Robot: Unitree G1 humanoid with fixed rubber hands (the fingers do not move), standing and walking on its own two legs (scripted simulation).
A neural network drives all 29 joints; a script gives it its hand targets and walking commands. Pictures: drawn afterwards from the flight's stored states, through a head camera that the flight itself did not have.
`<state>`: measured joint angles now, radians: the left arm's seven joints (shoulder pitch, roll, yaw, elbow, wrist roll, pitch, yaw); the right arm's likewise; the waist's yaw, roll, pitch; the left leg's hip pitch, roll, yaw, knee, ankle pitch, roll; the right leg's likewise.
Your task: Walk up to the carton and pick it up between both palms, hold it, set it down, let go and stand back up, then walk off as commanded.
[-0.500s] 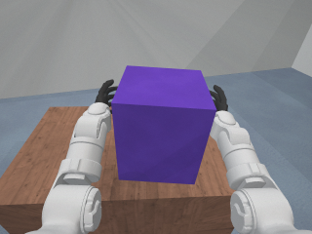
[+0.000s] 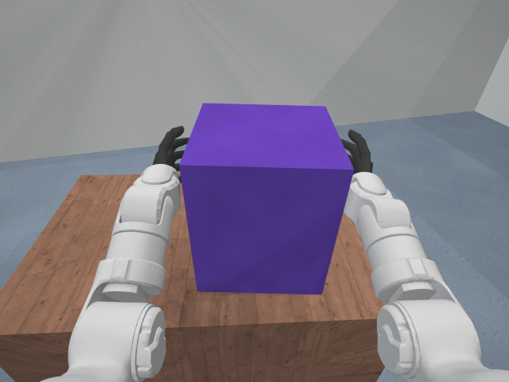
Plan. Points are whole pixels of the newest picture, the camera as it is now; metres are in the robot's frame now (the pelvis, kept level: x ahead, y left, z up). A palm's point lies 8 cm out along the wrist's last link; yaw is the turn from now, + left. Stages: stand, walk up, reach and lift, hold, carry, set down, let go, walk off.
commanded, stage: reach and lift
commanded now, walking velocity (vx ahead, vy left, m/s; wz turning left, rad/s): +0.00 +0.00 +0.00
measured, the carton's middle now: (261, 198) +0.40 +0.00 +0.15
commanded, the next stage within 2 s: hold in 0.16 s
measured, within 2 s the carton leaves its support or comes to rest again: neither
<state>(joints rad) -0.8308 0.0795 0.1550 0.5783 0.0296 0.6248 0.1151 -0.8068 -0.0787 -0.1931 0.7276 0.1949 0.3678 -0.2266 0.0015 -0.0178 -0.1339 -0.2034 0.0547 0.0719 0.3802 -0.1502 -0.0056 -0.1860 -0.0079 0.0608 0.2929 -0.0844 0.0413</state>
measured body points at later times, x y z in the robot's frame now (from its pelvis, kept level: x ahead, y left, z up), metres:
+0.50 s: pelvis -0.01 +0.00 +0.00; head -0.08 +0.02 +0.44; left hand +0.39 +0.15 +0.23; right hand +0.39 -0.16 +0.23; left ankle +0.03 +0.12 -0.75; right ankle +0.05 -0.15 -0.75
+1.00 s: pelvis -0.01 +0.00 +0.00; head -0.08 +0.01 +0.44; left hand +0.39 +0.15 +0.23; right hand +0.39 -0.15 +0.23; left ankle +0.03 +0.12 -0.75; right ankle +0.05 -0.15 -0.75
